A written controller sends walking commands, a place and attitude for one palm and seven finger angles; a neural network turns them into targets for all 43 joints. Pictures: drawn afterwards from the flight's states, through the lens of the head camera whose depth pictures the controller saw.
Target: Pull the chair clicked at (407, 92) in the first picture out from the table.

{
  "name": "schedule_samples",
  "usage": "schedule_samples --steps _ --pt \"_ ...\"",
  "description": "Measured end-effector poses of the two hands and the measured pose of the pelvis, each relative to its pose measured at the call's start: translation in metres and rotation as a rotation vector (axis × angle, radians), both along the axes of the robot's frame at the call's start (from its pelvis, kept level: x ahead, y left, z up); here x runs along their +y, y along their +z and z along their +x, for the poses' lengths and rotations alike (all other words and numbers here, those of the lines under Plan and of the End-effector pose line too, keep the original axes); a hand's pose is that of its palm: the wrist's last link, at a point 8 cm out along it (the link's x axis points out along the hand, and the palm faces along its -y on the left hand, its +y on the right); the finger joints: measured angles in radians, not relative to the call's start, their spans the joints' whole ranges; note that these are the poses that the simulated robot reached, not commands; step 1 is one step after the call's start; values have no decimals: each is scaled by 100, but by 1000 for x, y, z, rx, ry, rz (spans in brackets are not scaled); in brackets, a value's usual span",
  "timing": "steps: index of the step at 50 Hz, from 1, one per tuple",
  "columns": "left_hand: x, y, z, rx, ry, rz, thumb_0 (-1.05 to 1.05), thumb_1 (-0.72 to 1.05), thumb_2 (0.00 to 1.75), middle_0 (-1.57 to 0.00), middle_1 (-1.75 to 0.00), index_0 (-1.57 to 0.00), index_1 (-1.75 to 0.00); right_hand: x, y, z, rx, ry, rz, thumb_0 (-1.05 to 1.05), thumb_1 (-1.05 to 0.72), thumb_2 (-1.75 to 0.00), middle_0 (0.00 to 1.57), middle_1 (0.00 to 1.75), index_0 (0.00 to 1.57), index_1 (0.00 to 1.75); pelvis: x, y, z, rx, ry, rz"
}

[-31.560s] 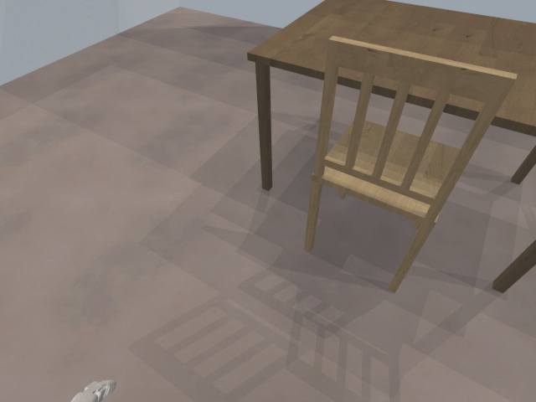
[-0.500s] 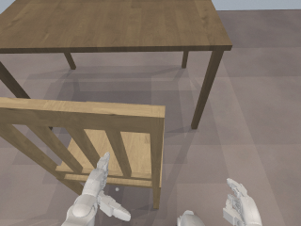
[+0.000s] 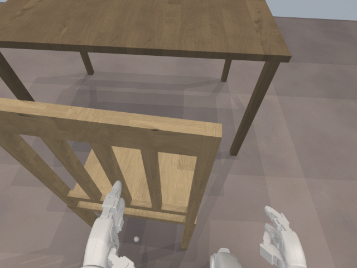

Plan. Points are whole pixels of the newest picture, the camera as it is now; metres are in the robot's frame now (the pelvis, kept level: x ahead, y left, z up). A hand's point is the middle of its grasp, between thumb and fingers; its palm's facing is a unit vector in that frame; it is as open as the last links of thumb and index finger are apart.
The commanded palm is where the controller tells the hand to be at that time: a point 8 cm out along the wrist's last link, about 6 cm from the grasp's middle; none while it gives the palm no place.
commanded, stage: draw the hand back to the body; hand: left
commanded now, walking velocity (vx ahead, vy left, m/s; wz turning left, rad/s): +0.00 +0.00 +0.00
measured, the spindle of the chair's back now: (116, 177) +0.31 +0.16 +0.01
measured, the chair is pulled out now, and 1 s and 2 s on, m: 0.31 0.30 0.30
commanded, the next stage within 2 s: step back with the hand held close in 1.44 s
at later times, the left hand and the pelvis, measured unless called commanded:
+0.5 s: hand (77, 232) +0.17 +0.17 +0.11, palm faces +0.18 -0.93 -0.32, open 16.6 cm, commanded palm +0.14 +0.22 +0.14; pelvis +0.00 -0.01 +0.02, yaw +1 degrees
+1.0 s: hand out of the picture +0.19 +0.25 +0.23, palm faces +0.48 -0.78 -0.41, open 10.3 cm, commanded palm +0.15 +0.29 +0.25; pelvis +0.01 +0.00 +0.06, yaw +0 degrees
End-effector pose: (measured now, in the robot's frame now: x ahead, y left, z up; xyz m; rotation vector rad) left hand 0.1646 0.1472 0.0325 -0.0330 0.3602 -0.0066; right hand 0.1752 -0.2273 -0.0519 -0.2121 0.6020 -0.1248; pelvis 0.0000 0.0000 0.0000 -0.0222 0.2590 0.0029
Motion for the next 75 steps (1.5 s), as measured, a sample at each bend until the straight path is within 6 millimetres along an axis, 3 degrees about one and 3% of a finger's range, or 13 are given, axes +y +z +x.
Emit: schedule_samples --steps 7,11,19,22,30,38,47,56,59,67,75 --pt "16 32 -5 -304 59 57 -1 -55 20 0 0 -2 -1 8 -24 2 9 40 55 1 -90 -89 20 29 20 30 -1 -14 -8 16 -5 -4" --pt "19 49 -6 -374 17 119 -1 -55 20 0 0 -1 0 10 -34 1 31 44 92 1 -90 -89 20 29 20 30 -3 -16 -13 3 -11 0" --pt "35 79 -10 -286 38 140 -2 -52 21 -1 -1 -1 -1 -1 -12 -5 14 -26 98 1 -90 -89 20 30 20 30 -10 5 -10 -37 -8 11" --pt "51 90 -14 -239 82 282 -1 -46 24 -2 -2 -2 -2 -11 1 -5 15 -54 63 1 -90 -89 20 30 20 30 -13 15 -7 -70 -1 13" --pt "83 119 -27 -188 248 438 -1 -23 35 -5 -7 -5 -7 -24 29 3 -24 -82 11 1 -90 -89 20 29 20 30 -13 37 2 -170 14 6" --pt "102 156 -24 -316 329 490 -1 5 49 -9 -13 -9 -12 -9 45 16 -69 -36 29 1 -90 -89 20 29 20 30 -10 51 7 -247 12 8" --pt "127 198 -17 -447 385 565 0 37 64 -14 -20 -14 -19 11 50 21 -67 18 63 1 -90 -89 20 29 20 30 -6 62 11 -287 4 3" --pt "154 238 -11 -565 442 660 1 68 80 -18 -26 -18 -26 15 46 19 -18 24 57 1 -90 -89 20 30 20 30 2 69 16 -298 -3 -1" --pt "159 237 -8 -565 456 653 1 76 84 -19 -28 -19 -27 14 45 18 0 17 55 1 -90 -89 20 30 20 30 4 70 17 -295 -5 -1" --pt "158 210 1 -473 414 582 1 86 88 -21 -30 -21 -29 12 47 17 26 5 23 1 -90 -89 20 29 20 30 11 72 21 -290 -8 -6" --pt "165 231 1 -555 413 627 1 88 89 -21 -31 -21 -30 22 52 27 0 23 28 1 -90 -89 20 29 20 30 16 72 27 -301 -3 -13"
